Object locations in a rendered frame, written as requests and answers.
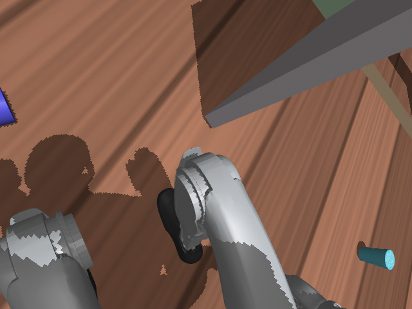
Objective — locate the right robot foot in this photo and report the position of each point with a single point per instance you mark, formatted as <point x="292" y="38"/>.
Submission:
<point x="165" y="204"/>

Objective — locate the right robot hand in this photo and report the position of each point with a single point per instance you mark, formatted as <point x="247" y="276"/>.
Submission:
<point x="305" y="296"/>

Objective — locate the left robot foot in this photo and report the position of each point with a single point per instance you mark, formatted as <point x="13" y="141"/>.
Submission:
<point x="92" y="281"/>

